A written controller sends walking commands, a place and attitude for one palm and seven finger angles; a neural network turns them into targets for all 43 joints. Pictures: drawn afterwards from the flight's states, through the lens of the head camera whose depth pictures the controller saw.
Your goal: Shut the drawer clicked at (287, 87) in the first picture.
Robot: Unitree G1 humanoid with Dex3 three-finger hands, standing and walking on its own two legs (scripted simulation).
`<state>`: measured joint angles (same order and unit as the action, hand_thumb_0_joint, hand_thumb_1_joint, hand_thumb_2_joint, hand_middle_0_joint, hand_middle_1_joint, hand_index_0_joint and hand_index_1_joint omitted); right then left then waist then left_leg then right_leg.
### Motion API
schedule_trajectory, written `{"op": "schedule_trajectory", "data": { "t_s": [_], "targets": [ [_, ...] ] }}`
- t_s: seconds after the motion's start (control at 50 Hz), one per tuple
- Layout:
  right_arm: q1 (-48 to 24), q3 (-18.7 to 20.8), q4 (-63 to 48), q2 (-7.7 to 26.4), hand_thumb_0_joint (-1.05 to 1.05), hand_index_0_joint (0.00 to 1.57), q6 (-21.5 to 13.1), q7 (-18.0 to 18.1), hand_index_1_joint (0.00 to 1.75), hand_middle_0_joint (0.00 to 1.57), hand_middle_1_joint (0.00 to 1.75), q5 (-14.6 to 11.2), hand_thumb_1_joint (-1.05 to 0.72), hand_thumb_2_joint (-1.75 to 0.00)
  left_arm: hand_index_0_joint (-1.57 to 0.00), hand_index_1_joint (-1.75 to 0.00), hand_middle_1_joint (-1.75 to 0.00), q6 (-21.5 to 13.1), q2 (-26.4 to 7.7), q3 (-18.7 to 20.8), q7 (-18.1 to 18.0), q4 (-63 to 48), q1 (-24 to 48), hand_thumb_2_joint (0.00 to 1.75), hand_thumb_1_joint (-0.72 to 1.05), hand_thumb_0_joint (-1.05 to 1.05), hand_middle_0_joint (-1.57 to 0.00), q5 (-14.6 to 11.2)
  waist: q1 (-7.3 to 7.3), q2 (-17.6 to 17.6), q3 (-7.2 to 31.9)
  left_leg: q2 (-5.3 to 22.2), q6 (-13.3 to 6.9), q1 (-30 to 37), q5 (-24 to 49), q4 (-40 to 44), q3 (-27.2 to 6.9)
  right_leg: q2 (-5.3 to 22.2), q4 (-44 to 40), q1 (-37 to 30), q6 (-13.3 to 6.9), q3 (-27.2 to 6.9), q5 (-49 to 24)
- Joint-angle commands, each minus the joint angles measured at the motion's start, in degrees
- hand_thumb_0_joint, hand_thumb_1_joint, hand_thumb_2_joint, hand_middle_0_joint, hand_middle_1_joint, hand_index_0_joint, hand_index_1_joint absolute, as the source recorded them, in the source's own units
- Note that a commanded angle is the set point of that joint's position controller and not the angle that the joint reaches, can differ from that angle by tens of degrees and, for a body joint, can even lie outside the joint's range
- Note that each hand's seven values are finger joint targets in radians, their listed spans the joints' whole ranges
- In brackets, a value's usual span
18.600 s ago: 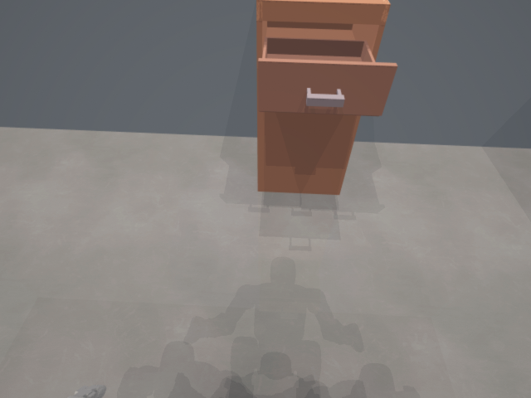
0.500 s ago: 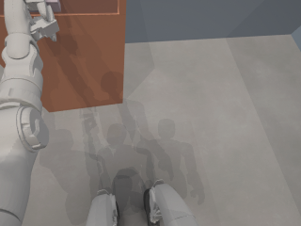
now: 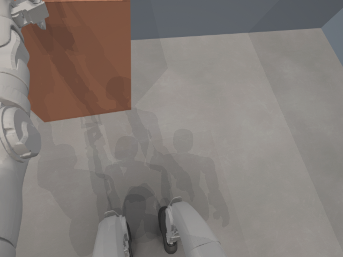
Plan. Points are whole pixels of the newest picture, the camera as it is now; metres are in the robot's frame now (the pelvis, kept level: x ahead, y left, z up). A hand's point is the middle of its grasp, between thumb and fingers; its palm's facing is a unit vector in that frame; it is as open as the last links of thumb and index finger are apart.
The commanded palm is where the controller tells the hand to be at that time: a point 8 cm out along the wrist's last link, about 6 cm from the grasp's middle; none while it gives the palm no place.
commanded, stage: pull the fist back off the drawer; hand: left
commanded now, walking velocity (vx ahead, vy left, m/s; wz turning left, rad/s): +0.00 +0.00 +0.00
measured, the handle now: out of the picture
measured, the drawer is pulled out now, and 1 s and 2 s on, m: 0.00 0.00 0.00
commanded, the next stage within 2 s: draw the hand back to the body in 0.44 s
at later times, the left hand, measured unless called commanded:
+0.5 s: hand (38, 8) +0.61 +0.15 +0.09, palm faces +0.08 -1.00 -0.03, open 3.2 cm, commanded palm +0.58 +0.18 +0.10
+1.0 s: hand out of the picture +0.47 +0.19 +0.15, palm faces +0.05 -1.00 -0.04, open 3.3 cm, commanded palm +0.43 +0.23 +0.17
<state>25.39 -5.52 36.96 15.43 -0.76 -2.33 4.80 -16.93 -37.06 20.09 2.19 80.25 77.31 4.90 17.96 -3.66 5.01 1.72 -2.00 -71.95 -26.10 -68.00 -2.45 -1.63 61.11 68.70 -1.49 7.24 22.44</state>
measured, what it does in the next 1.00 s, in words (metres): rises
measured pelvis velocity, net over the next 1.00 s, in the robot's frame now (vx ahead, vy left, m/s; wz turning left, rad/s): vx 0.09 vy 0.01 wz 0.00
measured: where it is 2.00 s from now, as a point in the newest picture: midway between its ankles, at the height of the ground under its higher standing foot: (147, 245)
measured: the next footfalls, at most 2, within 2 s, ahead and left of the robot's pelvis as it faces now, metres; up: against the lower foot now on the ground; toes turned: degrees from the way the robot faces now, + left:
none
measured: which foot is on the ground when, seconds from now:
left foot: down 0.00-1.00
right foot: down 0.00-1.00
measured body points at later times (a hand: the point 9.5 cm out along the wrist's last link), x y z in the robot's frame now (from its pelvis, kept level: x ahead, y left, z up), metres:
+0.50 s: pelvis +0.04 +0.00 +0.02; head +0.21 +0.02 +0.44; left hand +0.60 +0.20 +0.10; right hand +0.00 -0.24 -0.08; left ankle +0.04 +0.09 -0.64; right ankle +0.05 -0.11 -0.64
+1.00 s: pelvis +0.09 +0.01 +0.08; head +0.15 +0.00 +0.52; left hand +0.46 +0.24 +0.16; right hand +0.21 -0.24 -0.03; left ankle +0.04 +0.10 -0.63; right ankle +0.05 -0.11 -0.63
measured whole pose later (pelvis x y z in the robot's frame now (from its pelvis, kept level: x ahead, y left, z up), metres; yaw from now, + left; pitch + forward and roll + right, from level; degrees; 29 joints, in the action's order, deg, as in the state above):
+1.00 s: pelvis +0.09 +0.01 +0.08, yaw +0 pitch +13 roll -3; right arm 16.8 -0.2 31.9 15.1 1.2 -1.6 -1.9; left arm -11.6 -14.6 12.3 7.6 24.9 16.1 -10.5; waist 2.3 -3.7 7.6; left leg 0.5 -1.8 -32.0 -25.8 -45.4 0.3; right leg -1.7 41.4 31.3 -0.3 2.6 22.0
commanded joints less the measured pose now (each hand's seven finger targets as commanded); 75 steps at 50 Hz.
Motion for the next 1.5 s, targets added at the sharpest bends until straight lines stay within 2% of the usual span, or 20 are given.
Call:
{"op": "schedule_trajectory", "data": {
  "t_s": [0.0,0.18,0.32,0.52,0.58,0.62,0.68,0.74,0.86,0.92,0.96,1.02,1.04,1.08,1.1,1.14,1.16,1.26,1.44,1.48],
  "targets": [
    [14.5,4.3,-0.2,12.1,0.0,0.2,-0.1,0.2,0.3,0.2,0.3,0.1,-0.9,-0.9,-1.4,-1.6,-1.6,-4.7,-8.2,0.2,-1.5,-16.9,35.9,0.9,0.9,0.0,-1.4,-1.4,4.02,-14.7,32.4,0.6,0.0,31.3,9.8,8.6,-5.9,-1.2,-7.8,-8.3,0.1,-4.4,-2.2],
    [14.0,4.5,-1.9,11.7,0.0,0.2,1.1,-0.1,0.3,0.2,0.3,-0.4,-0.9,-0.9,-1.4,-1.6,-1.6,-4.4,-10.3,3.7,-0.5,-17.5,25.3,0.9,0.9,0.0,-1.4,-2.2,0.25,-11.0,32.2,0.4,-0.4,28.4,11.3,9.4,-3.6,-1.4,-8.8,-15.4,0.0,-5.4,-3.8],
    [12.9,5.5,-3.4,11.0,0.0,0.2,2.5,-0.5,0.3,0.2,0.3,-1.0,-0.9,-0.9,-1.4,-1.6,-1.6,-5.4,-6.4,4.1,0.1,-21.9,13.6,0.9,0.9,0.0,-1.4,-4.1,-2.94,-8.1,33.5,0.4,0.0,32.3,17.8,11.0,-2.2,-1.6,-9.4,-20.7,0.2,-5.1,-10.3],
    [12.8,6.9,-2.6,10.3,0.0,0.2,4.1,-0.7,0.3,0.2,0.3,-1.0,-0.9,-0.9,-1.4,-1.6,-1.6,-8.1,-1.2,2.3,0.5,-25.8,8.3,0.9,0.9,0.0,-1.4,-5.4,-3.67,-7.1,33.2,0.2,0.6,39.1,29.9,11.3,-1.4,-1.7,-9.5,-24.1,0.2,-5.1,-21.8],
    [11.7,7.4,-5.8,10.3,0.0,0.2,5.0,-0.9,0.3,0.2,0.3,-1.8,-0.9,-0.9,-1.4,-1.6,-1.6,-7.7,-2.9,5.1,1.5,-33.6,-5.0,0.9,0.9,0.0,-1.4,-7.5,-8.8,-8.5,39.7,-0.1,1.0,44.5,39.0,13.5,-0.3,-1.8,-10.5,-32.9,-0.2,-5.4,-29.7],
    [9.9,7.7,-7.6,9.4,0.0,0.2,5.1,-1.2,0.3,0.2,0.3,-3.0,-0.9,-0.9,-1.4,-1.6,-1.6,-6.8,-0.6,4.1,2.4,-41.5,-12.2,0.9,0.9,0.0,-1.4,-9.3,-10.57,-9.0,41.5,-0.1,1.1,47.9,44.2,14.8,0.4,-1.6,-12.0,-37.7,-0.1,-5.8,-35.5],
    [7.6,8.0,-9.0,8.5,0.0,0.2,4.4,-0.9,0.3,0.2,0.3,-4.4,-0.9,-0.9,-1.4,-1.6,-1.6,-5.0,2.6,2.1,3.1,-50.5,-20.5,0.9,0.9,0.0,-1.4,-12.0,-11.61,-3.6,37.8,0.0,0.2,46.5,45.0,17.6,1.3,-1.2,-14.0,-44.5,0.2,-6.2,-41.7],
    [4.7,8.4,-9.6,7.9,0.0,0.2,2.9,-0.7,0.3,0.2,0.3,-5.5,-0.9,-0.9,-1.4,-1.6,-1.6,-3.9,6.1,0.3,3.4,-59.4,-28.2,0.9,0.9,0.0,-1.4,-14.1,-12.95,-4.3,34.0,0.1,0.3,49.0,43.6,20.3,2.0,-1.0,-16.3,-46.5,0.4,-6.1,-40.7],
    [-2.0,7.8,-9.3,7.4,0.0,0.2,0.6,0.7,0.3,0.2,0.3,-7.0,-0.9,-0.9,-1.4,-1.6,-1.6,-0.9,15.1,-7.2,3.9,-60.5,-39.2,0.9,0.9,0.0,-1.4,-15.6,-11.8,1.2,14.7,0.0,0.4,47.5,29.4,26.2,2.0,-1.2,-21.3,-42.7,0.3,-4.4,-26.0],
    [-2.1,8.3,-10.2,7.4,0.0,0.2,-0.1,1.3,0.3,0.2,0.3,-7.0,-0.9,-0.9,-1.4,-1.6,-1.6,1.9,13.1,-5.8,5.5,-67.9,-46.0,0.9,0.9,0.0,-1.4,-16.3,-14.42,-1.9,22.6,0.3,0.9,55.1,50.3,24.8,1.9,0.0,-19.9,-49.0,0.7,-4.7,-40.8],
    [-4.1,8.0,-11.3,6.6,0.0,0.2,-1.0,1.6,0.3,0.2,0.3,-7.1,-0.9,-0.9,-1.4,-1.6,-1.6,2.9,13.1,-6.5,6.4,-75.6,-46.4,0.9,0.9,0.0,-1.4,-17.0,-15.06,-2.6,24.7,0.5,1.7,58.2,52.8,25.5,1.2,0.4,-20.2,-51.0,0.9,-4.5,-42.1],
    [-8.4,7.1,-12.1,6.1,0.0,0.2,-2.6,2.3,0.3,0.2,0.3,-7.2,-0.9,-0.9,-1.4,-1.6,-1.6,2.7,12.2,-4.8,5.7,-79.5,-49.4,0.9,0.9,0.0,-1.4,-17.8,-15.48,1.4,19.2,-0.1,1.6,56.3,40.2,28.6,1.0,0.1,-22.4,-51.4,0.7,-4.1,-33.5],
    [-13.6,7.3,-12.8,5.8,0.0,0.2,-1.4,3.1,0.3,0.2,0.3,-7.1,-0.9,-0.9,-1.4,-1.6,-1.6,4.4,6.8,-7.6,0.9,-83.0,-52.3,0.9,0.9,0.0,-1.4,-10.7,-17.84,2.0,17.4,-1.0,0.6,57.1,32.9,32.0,1.3,1.6,-25.9,-53.1,0.2,-6.5,-26.1],
    [-16.8,6.4,-14.3,5.2,0.0,0.2,-1.2,4.3,0.3,0.2,0.3,-7.4,-0.9,-0.9,-1.4,-1.6,-1.6,6.7,11.2,-10.0,-2.7,-85.2,-54.0,0.9,0.9,0.0,-1.4,-10.5,-16.85,4.3,8.5,-1.3,0.2,54.5,21.2,35.9,1.5,1.5,-29.4,-52.3,0.0,-6.1,-18.8],
    [-16.6,6.1,-13.7,4.9,0.0,0.2,-0.9,4.7,0.3,0.2,0.3,-7.4,-0.9,-0.9,-1.4,-1.6,-1.6,7.9,12.8,-11.1,-3.5,-83.8,-57.5,0.9,0.9,0.0,-1.4,-9.8,-17.12,2.3,7.7,-1.0,0.0,56.8,25.8,36.5,1.8,1.8,-29.9,-53.7,-0.3,-6.2,-22.5],
    [-14.6,6.2,-13.1,5.0,0.0,0.2,-0.4,5.0,0.3,0.2,0.3,-7.0,-0.9,-0.9,-1.4,-1.6,-1.6,9.9,11.3,-9.6,-4.5,-88.1,-62.4,0.9,0.9,0.0,-1.4,-9.0,-18.1,-2.2,14.2,-0.3,0.8,64.4,44.5,35.0,1.2,2.2,-29.2,-57.6,-0.1,-6.2,-33.7],
    [-15.0,6.0,-13.0,4.7,0.0,0.2,-0.4,5.0,0.3,0.2,0.3,-6.8,-0.9,-0.9,-1.4,-1.6,-1.6,10.3,11.7,-10.1,-4.9,-90.1,-62.9,0.9,0.9,0.0,-1.4,-8.7,-18.1,-1.8,15.3,-0.1,1.3,66.4,45.5,35.6,0.9,2.2,-29.9,-58.4,0.1,-6.2,-33.3],
    [-20.0,4.9,-13.4,4.3,0.0,0.2,-0.3,6.0,0.3,0.2,0.3,-6.4,-0.9,-0.9,-1.4,-1.6,-1.6,12.1,12.0,-9.6,-6.6,-95.2,-69.0,0.9,0.9,0.0,-1.4,-8.7,-18.66,4.2,7.2,-0.3,0.4,65.3,31.7,41.6,1.9,2.0,-34.8,-61.1,0.2,-5.9,-26.6],
    [-23.0,4.2,-12.4,3.3,0.0,0.2,-2.6,6.4,0.3,0.2,0.3,-5.3,-0.9,-0.9,-1.4,-1.6,-1.6,10.9,9.9,-4.8,-7.7,-106.7,-81.3,0.9,0.9,0.0,-1.4,-8.8,-20.37,-2.0,1.8,-1.0,0.5,66.8,25.1,47.0,1.7,2.0,-40.0,-64.9,-0.5,-6.1,-20.7],
    [-23.3,4.6,-11.9,3.6,0.0,0.2,-3.2,6.3,0.3,0.2,0.3,-5.0,-0.9,-0.9,-1.4,-1.6,-1.6,10.7,8.9,-3.2,-7.8,-108.1,-86.5,0.9,0.9,0.0,-1.4,-8.9,-20.86,0.8,0.9,-0.9,0.3,66.5,25.4,47.1,1.7,1.8,-40.8,-65.4,-0.4,-6.2,-20.9]
  ]
}}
